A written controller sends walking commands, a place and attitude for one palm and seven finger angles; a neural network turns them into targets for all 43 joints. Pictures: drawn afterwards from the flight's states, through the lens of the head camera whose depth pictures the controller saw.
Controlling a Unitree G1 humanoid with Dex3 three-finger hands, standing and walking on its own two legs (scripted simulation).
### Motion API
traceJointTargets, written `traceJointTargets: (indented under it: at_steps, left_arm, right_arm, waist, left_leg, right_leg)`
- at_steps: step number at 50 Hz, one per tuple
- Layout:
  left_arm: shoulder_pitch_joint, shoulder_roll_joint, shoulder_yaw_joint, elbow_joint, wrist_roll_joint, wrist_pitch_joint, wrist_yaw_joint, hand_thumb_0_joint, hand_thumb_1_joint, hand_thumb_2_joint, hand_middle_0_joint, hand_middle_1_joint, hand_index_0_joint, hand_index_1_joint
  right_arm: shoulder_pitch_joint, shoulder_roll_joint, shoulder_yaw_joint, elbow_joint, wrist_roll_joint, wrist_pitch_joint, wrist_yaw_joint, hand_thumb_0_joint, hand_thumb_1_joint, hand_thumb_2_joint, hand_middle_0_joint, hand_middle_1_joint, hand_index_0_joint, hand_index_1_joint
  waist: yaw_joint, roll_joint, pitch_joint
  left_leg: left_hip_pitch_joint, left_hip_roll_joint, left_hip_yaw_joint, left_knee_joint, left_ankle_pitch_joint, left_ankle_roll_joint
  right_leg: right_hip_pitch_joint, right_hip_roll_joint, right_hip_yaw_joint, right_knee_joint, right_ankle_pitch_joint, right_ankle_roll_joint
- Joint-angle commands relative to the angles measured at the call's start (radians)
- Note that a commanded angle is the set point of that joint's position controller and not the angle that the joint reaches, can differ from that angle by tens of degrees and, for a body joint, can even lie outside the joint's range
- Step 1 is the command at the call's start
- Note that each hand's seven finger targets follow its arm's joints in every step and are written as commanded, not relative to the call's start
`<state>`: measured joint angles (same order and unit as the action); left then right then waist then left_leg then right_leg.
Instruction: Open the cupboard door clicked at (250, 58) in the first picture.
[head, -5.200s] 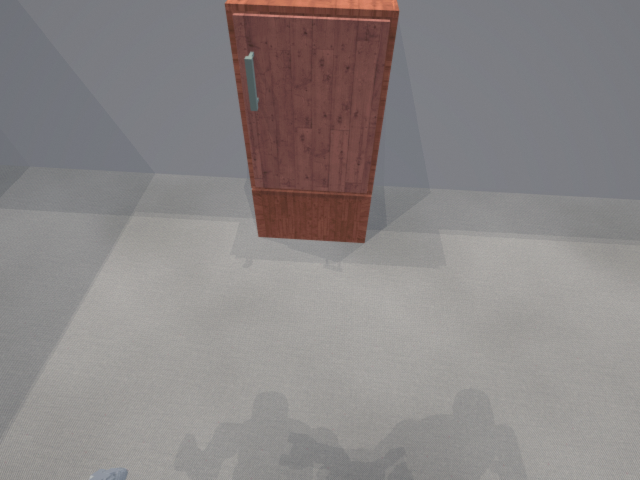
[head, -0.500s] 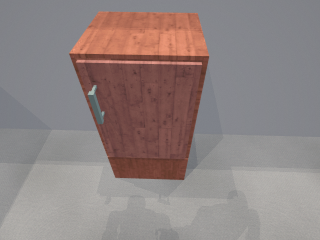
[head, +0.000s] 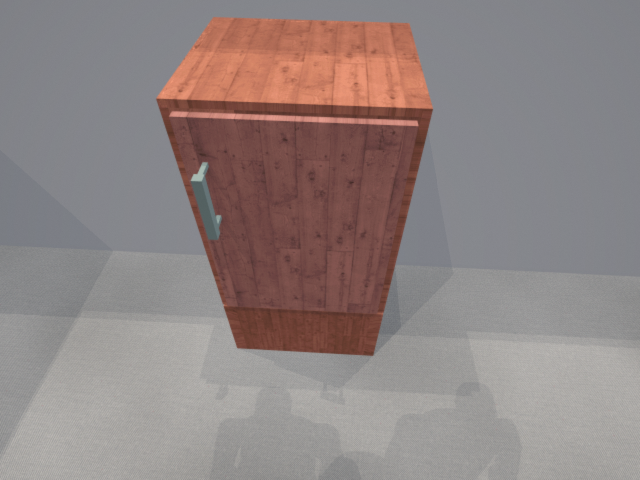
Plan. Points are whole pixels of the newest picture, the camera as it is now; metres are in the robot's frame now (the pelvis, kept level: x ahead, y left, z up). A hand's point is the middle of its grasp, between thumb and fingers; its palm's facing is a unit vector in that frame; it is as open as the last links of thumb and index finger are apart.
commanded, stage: look again from close up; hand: left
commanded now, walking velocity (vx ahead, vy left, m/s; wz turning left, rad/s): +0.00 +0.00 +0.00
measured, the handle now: (209, 202) +0.61 +0.25 -0.04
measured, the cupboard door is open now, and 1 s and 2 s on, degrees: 0 0 0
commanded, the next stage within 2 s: shuffle to correct the standing spot in 0.34 s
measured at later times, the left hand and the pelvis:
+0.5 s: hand out of the picture +0.02 +0.19 -0.17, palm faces +0.03 -0.98 -0.19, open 7.4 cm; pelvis +0.01 +0.02 +0.00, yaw +0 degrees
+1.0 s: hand out of the picture +0.10 +0.21 -0.17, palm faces +0.05 -0.98 -0.21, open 7.3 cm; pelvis +0.07 +0.03 +0.00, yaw +0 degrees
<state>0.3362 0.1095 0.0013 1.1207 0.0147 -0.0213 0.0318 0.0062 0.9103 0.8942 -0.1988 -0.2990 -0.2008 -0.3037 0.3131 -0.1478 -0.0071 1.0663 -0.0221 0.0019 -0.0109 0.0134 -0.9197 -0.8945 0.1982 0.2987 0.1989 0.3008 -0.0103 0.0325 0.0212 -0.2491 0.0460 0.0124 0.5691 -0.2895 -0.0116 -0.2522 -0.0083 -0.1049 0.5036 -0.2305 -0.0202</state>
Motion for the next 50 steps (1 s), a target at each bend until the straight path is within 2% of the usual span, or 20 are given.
traceJointTargets:
  at_steps: [1,4,5,22,27,29,33,35,36,37,38,39,40,41,43,45,47,48,49,50]
  left_arm:
    - [0.007,0.121,0.019,-0.071,0.003,-0.010,0.006,0.000,0.900,0.900,-0.200,-0.300,-0.200,-0.300]
    - [0.033,0.110,0.013,-0.060,0.000,-0.007,0.002,0.000,0.900,0.900,-0.200,-0.300,-0.200,-0.300]
    - [0.031,0.114,0.014,-0.063,0.002,-0.006,0.001,0.000,0.900,0.900,-0.200,-0.300,-0.200,-0.300]
    - [0.007,0.140,0.016,-0.058,0.000,-0.005,0.001,0.000,0.900,0.900,-0.200,-0.300,-0.200,-0.300]
    - [0.021,0.150,0.026,-0.067,0.011,0.003,-0.005,0.000,0.900,0.900,-0.200,-0.300,-0.200,-0.300]
    - [0.035,0.160,0.035,-0.071,0.011,0.002,-0.008,0.000,0.900,0.900,-0.200,-0.300,-0.200,-0.300]
    - [0.079,0.193,0.058,-0.074,0.009,-0.006,-0.005,0.000,0.900,0.900,-0.200,-0.300,-0.200,-0.300]
    - [0.074,0.196,0.067,-0.079,0.012,-0.008,-0.002,0.000,0.900,0.900,-0.200,-0.300,-0.200,-0.300]
    - [0.049,0.188,0.068,-0.086,0.012,-0.005,-0.002,0.000,0.900,0.900,-0.200,-0.300,-0.200,-0.300]
    - [0.032,0.166,0.064,-0.094,0.013,-0.001,-0.005,0.000,0.900,0.900,-0.200,-0.300,-0.200,-0.300]
    - [0.014,0.129,0.055,-0.103,0.014,0.002,-0.007,0.000,0.900,0.900,-0.200,-0.300,-0.200,-0.300]
    - [-0.020,0.093,0.042,-0.117,0.016,0.001,-0.005,0.000,0.900,0.900,-0.200,-0.300,-0.200,-0.300]
    - [-0.052,0.092,0.034,-0.128,0.014,-0.004,-0.001,0.000,0.900,0.900,-0.200,-0.300,-0.200,-0.300]
    - [-0.066,0.081,0.032,-0.127,0.006,-0.006,0.001,0.000,0.900,0.900,-0.200,-0.300,-0.200,-0.300]
    - [-0.042,0.070,0.034,-0.110,-0.004,-0.006,0.000,0.000,0.900,0.900,-0.200,-0.300,-0.200,-0.300]
    - [0.028,0.101,0.040,-0.081,-0.007,-0.010,0.002,0.000,0.900,0.900,-0.200,-0.300,-0.200,-0.300]
    - [0.087,0.155,0.044,-0.057,-0.007,-0.015,0.011,0.000,0.900,0.900,-0.200,-0.300,-0.200,-0.300]
    - [0.064,0.159,0.040,-0.060,-0.008,-0.011,0.011,0.000,0.900,0.900,-0.200,-0.300,-0.200,-0.300]
    - [0.041,0.157,0.039,-0.068,-0.008,-0.008,0.014,0.000,0.900,0.900,-0.200,-0.300,-0.200,-0.300]
    - [0.022,0.148,0.037,-0.075,-0.006,-0.004,0.018,0.000,0.900,0.900,-0.200,-0.300,-0.200,-0.300]
  right_arm:
    - [0.067,-0.061,0.001,-0.059,0.002,-0.030,-0.008,0.000,-0.900,-0.900,0.200,0.300,0.200,0.300]
    - [0.053,-0.086,0.002,-0.067,0.004,-0.037,-0.014,0.000,-0.900,-0.900,0.200,0.300,0.200,0.300]
    - [0.052,-0.088,0.002,-0.064,0.004,-0.041,-0.014,0.000,-0.900,-0.900,0.200,0.300,0.200,0.300]
    - [0.040,-0.103,0.006,-0.008,0.008,-0.045,-0.018,0.000,-0.900,-0.900,0.200,0.300,0.200,0.300]
    - [0.050,-0.098,0.002,-0.009,0.000,-0.025,-0.009,0.000,-0.900,-0.900,0.200,0.300,0.200,0.300]
    - [0.052,-0.092,0.002,-0.018,-0.004,-0.022,-0.006,0.000,-0.900,-0.900,0.200,0.300,0.200,0.300]
    - [0.058,-0.066,0.003,-0.036,-0.004,-0.030,-0.002,0.000,-0.900,-0.900,0.200,0.300,0.200,0.300]
    - [0.072,-0.059,0.000,-0.035,-0.002,-0.035,-0.002,0.000,-0.900,-0.900,0.200,0.300,0.200,0.300]
    - [0.099,-0.059,0.003,-0.025,0.000,-0.039,-0.002,0.000,-0.900,-0.900,0.200,0.300,0.200,0.300]
    - [0.133,-0.075,0.002,-0.011,-0.001,-0.045,-0.003,0.000,-0.900,-0.900,0.200,0.300,0.200,0.300]
    - [0.179,-0.114,-0.004,0.005,-0.003,-0.051,-0.008,0.000,-0.900,-0.900,0.200,0.300,0.200,0.300]
    - [0.217,-0.143,-0.011,0.017,-0.003,-0.051,-0.020,0.000,-0.900,-0.900,0.200,0.300,0.200,0.300]
    - [0.231,-0.124,-0.004,0.022,-0.004,-0.052,-0.030,0.000,-0.900,-0.900,0.200,0.300,0.200,0.300]
    - [0.211,-0.116,-0.001,0.019,-0.006,-0.053,-0.035,0.000,-0.900,-0.900,0.200,0.300,0.200,0.300]
    - [0.135,-0.120,-0.001,0.000,0.001,-0.053,-0.042,0.000,-0.900,-0.900,0.200,0.300,0.200,0.300]
    - [0.075,-0.125,-0.005,-0.009,0.014,-0.054,-0.049,0.000,-0.900,-0.900,0.200,0.300,0.200,0.300]
    - [0.080,-0.092,-0.012,-0.023,0.023,-0.052,-0.046,0.000,-0.900,-0.900,0.200,0.300,0.200,0.300]
    - [0.076,-0.077,-0.016,-0.020,0.022,-0.041,-0.044,0.000,-0.900,-0.900,0.200,0.300,0.200,0.300]
    - [0.082,-0.058,-0.016,-0.009,0.021,-0.028,-0.042,0.000,-0.900,-0.900,0.200,0.300,0.200,0.300]
    - [0.088,-0.047,-0.016,-0.001,0.020,-0.024,-0.041,0.000,-0.900,-0.900,0.200,0.300,0.200,0.300]
  waist:
    - [0.001,0.049,0.090]
    - [0.015,-0.002,0.079]
    - [0.017,0.019,0.080]
    - [0.019,-0.019,0.038]
    - [0.021,-0.031,0.103]
    - [0.025,-0.071,0.117]
    - [0.032,-0.172,0.082]
    - [0.019,-0.129,0.081]
    - [0.007,-0.086,0.086]
    - [-0.004,0.003,0.083]
    - [-0.019,0.141,0.058]
    - [-0.029,0.236,0.071]
    - [-0.034,0.187,0.086]
    - [-0.024,0.122,0.077]
    - [0.008,0.082,0.038]
    - [0.050,0.070,0.001]
    - [0.043,-0.032,-0.058]
    - [0.028,-0.074,-0.028]
    - [0.020,-0.157,-0.022]
    - [0.015,-0.158,-0.015]
  left_leg:
    - [-0.091,0.058,-0.087,-0.188,0.016,0.046]
    - [-0.113,0.058,-0.101,-0.230,-0.013,0.053]
    - [-0.111,0.060,-0.105,-0.240,0.003,0.053]
    - [-0.022,0.050,-0.071,-0.230,0.145,0.048]
    - [-0.087,0.018,-0.053,-0.206,-0.155,0.057]
    - [-0.113,-0.006,-0.027,-0.154,-0.160,0.055]
    - [-0.128,-0.043,0.042,-0.006,-0.077,0.040]
    - [-0.080,-0.041,0.051,-0.023,-0.050,0.039]
    - [-0.041,-0.032,0.035,-0.073,-0.005,0.044]
    - [0.019,-0.002,-0.016,-0.124,0.094,0.059]
    - [0.101,0.088,-0.128,-0.179,0.252,0.099]
    - [0.178,0.180,-0.237,-0.221,0.481,0.161]
    - [0.235,0.223,-0.276,-0.201,0.749,0.218]
    - [0.256,0.235,-0.257,-0.166,0.929,0.239]
    - [0.227,0.182,-0.155,-0.129,1.026,0.192]
    - [0.177,0.121,-0.092,-0.078,0.954,0.115]
    - [0.026,0.046,-0.049,-0.050,0.543,0.047]
    - [0.013,0.020,-0.034,-0.070,0.365,0.030]
    - [0.012,0.016,-0.028,-0.074,0.289,0.025]
    - [0.019,0.019,-0.030,-0.095,0.302,0.022]
  right_leg:
    - [-0.031,-0.087,0.106,-0.096,-0.111,-0.023]
    - [0.037,-0.084,0.101,-0.081,-0.040,-0.014]
    - [0.044,-0.085,0.096,-0.073,-0.024,-0.013]
    - [0.085,-0.110,0.098,-0.087,0.088,-0.003]
    - [0.020,-0.116,0.136,-0.101,-0.218,-0.030]
    - [0.010,-0.138,0.180,-0.124,-0.283,-0.050]
    - [0.049,-0.235,0.277,-0.179,-0.254,-0.103]
    - [0.026,-0.240,0.250,-0.143,-0.162,-0.109]
    - [0.001,-0.209,0.201,-0.087,-0.127,-0.096]
    - [-0.035,-0.144,0.124,0.007,-0.107,-0.070]
    - [-0.097,-0.062,0.017,0.158,-0.114,-0.034]
    - [-0.209,-0.008,-0.038,0.276,-0.222,-0.005]
    - [-0.288,-0.017,0.001,0.335,-0.341,-0.002]
    - [-0.282,-0.041,0.032,0.324,-0.360,-0.006]
    - [-0.143,-0.053,0.035,0.169,-0.217,0.002]
    - [0.036,-0.053,0.044,-0.038,0.081,0.001]
    - [0.218,-0.181,0.173,0.018,0.582,-0.063]
    - [0.180,-0.225,0.183,0.040,0.669,-0.088]
    - [0.163,-0.229,0.182,0.041,0.692,-0.100]
    - [0.150,-0.220,0.168,0.049,0.696,-0.098]
